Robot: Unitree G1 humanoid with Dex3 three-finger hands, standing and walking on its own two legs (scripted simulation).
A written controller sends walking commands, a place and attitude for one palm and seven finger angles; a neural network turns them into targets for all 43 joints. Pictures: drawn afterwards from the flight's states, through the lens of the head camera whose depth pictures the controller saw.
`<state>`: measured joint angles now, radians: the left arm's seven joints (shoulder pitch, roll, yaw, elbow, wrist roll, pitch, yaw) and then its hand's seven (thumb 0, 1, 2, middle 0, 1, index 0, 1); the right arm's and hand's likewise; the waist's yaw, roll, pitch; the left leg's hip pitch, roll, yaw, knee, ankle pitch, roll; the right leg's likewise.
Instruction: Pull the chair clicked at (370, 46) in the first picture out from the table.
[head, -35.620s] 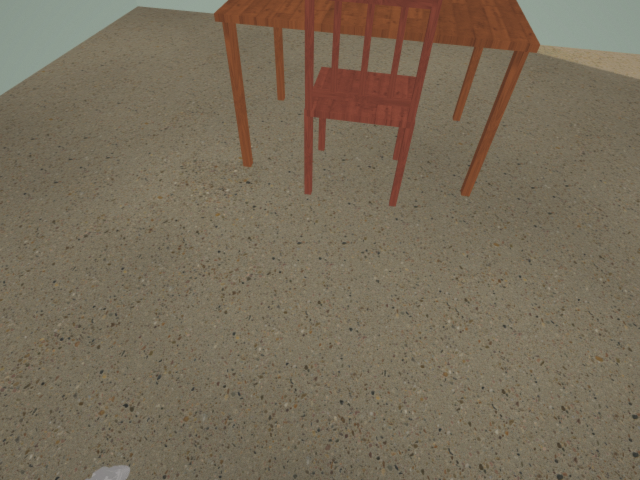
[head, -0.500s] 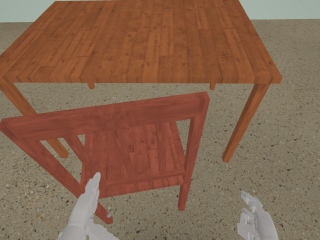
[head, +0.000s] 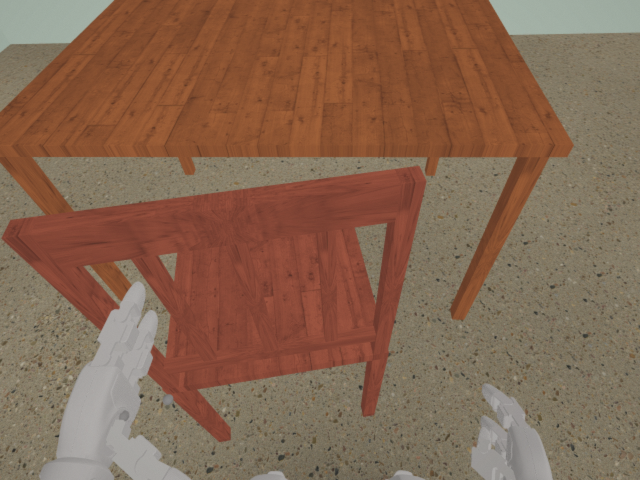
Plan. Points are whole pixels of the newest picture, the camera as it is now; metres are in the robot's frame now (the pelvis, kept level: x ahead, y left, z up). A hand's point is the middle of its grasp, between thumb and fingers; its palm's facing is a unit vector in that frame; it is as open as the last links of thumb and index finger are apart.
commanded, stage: draw the hand back to the body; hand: left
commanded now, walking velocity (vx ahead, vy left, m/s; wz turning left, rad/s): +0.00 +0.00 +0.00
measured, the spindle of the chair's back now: (256, 303) +0.37 +0.12 -0.03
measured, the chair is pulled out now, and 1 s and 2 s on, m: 0.21 0.21 0.21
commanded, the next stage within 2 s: step back with the hand held close in 1.12 s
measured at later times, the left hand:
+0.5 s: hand (34, 342) +0.21 +0.26 +0.17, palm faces +0.39 -0.83 -0.40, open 12.8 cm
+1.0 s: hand out of the picture +0.21 +0.28 +0.21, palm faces +0.45 -0.79 -0.41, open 7.6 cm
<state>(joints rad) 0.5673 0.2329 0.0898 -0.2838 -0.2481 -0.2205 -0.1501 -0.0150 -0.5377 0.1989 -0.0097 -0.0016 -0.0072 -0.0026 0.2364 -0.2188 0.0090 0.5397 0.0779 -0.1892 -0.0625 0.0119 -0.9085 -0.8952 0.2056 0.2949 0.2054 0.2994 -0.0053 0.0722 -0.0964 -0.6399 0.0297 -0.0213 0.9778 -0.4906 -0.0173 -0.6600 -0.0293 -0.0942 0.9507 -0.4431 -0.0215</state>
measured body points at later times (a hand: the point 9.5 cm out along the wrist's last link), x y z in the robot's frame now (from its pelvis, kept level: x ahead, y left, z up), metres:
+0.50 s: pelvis +0.03 +0.02 +0.05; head +0.03 -0.01 +0.50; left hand +0.19 +0.30 +0.19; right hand +0.23 -0.19 -0.03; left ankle +0.00 +0.13 -0.68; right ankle +0.02 -0.11 -0.68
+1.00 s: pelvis +0.02 +0.02 +0.06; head +0.02 +0.00 +0.51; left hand +0.18 +0.32 +0.23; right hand +0.20 -0.21 -0.04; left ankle +0.00 +0.13 -0.68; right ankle +0.02 -0.11 -0.68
